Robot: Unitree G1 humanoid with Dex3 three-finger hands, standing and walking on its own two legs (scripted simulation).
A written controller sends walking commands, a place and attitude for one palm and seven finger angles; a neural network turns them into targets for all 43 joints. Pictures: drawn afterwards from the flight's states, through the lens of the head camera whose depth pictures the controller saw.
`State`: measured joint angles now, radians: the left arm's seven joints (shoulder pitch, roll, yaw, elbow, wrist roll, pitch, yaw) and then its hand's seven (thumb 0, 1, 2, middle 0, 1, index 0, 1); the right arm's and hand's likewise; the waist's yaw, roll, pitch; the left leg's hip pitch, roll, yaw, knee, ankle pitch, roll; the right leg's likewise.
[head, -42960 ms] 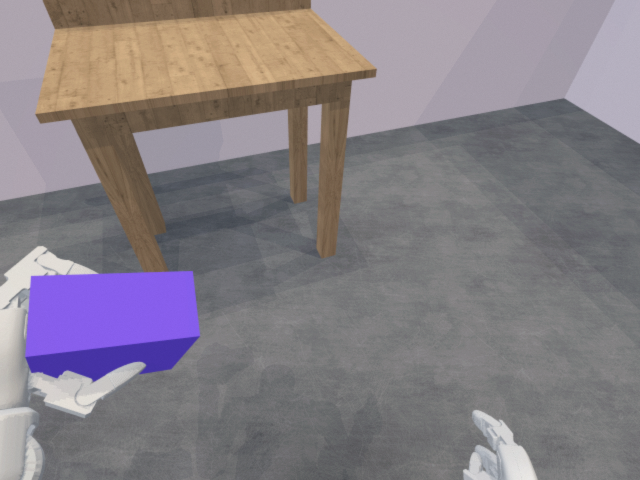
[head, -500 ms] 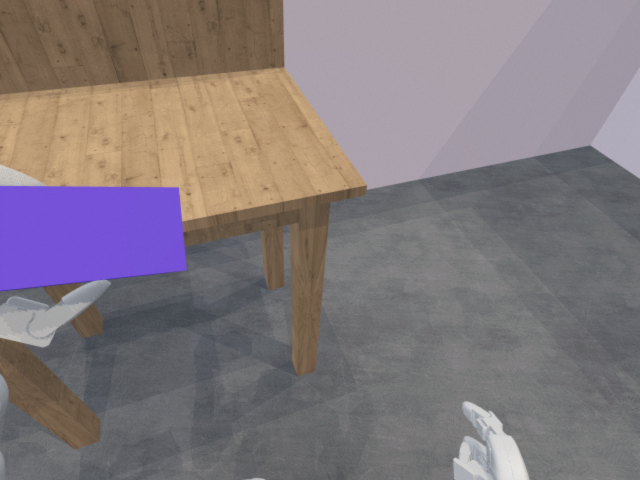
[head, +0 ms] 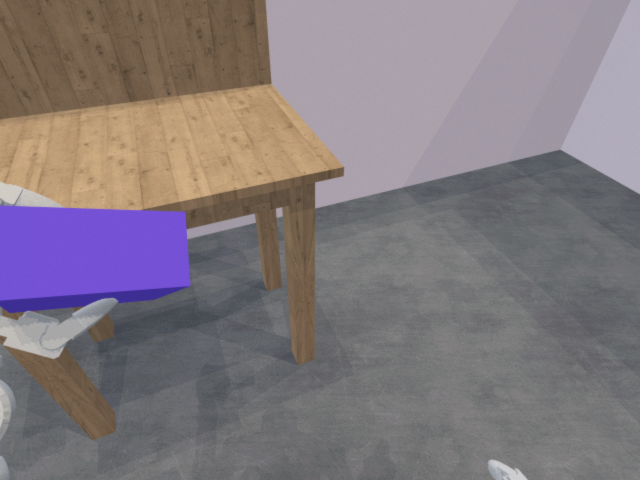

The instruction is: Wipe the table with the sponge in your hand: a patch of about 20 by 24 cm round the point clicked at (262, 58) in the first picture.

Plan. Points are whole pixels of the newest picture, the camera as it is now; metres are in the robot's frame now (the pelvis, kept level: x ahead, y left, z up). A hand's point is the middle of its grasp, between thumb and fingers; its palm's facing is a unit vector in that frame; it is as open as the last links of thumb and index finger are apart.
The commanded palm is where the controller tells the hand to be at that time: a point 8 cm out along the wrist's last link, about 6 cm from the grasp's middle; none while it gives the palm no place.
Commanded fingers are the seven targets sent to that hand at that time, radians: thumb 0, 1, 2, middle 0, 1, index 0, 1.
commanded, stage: stop stepping back and stand still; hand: left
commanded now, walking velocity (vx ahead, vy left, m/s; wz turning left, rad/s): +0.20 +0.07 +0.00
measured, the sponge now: (120, 263) +0.24 +0.20 +0.23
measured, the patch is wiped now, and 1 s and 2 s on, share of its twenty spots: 1.00 1.00 1.00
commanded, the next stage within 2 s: stand and wait in 0.24 s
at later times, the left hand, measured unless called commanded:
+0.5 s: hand (72, 278) +0.20 +0.22 +0.25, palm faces +0.47 -0.81 -0.35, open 10.4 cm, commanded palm +0.15 +0.27 +0.27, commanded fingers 0.00 0.10 1.30 -1.20 -1.60 -1.20 -1.60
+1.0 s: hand (57, 263) +0.22 +0.24 +0.25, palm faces +0.43 -0.83 -0.36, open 10.4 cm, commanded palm +0.17 +0.29 +0.27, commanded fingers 0.00 0.10 1.30 -1.20 -1.60 -1.20 -1.60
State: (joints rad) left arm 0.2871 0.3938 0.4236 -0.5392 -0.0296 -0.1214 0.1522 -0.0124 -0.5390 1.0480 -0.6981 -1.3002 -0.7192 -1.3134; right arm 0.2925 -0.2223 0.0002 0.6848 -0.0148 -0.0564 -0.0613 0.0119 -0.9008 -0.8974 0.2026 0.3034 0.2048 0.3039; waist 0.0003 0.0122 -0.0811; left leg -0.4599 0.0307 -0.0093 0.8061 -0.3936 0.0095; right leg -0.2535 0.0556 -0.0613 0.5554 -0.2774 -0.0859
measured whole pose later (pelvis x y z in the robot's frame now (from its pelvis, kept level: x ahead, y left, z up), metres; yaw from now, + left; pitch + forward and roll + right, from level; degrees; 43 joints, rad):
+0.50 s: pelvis -0.01 -0.01 +0.00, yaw +0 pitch -2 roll +1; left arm 0.31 0.38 0.41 -0.59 -0.05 -0.14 0.13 -0.01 -0.54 1.05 -0.70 -1.30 -0.72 -1.31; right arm 0.21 -0.19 0.02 0.70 0.01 -0.09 -0.04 0.01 -0.90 -0.90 0.21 0.30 0.21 0.30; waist 0.02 0.02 0.01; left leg -0.43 0.03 0.00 0.92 -0.41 0.00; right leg -0.26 0.03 -0.07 0.61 -0.31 -0.08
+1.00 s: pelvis +0.00 +0.01 +0.01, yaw -1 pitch +0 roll -1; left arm 0.34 0.42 0.41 -0.62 -0.05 -0.17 0.14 -0.01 -0.54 1.05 -0.70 -1.30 -0.72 -1.31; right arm 0.18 -0.21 0.01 0.61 0.01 -0.08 -0.06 0.01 -0.90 -0.90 0.20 0.30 0.21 0.30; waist 0.01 0.02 0.00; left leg -0.30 0.04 0.02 0.53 -0.23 0.00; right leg -0.21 0.06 -0.05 0.46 -0.24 -0.04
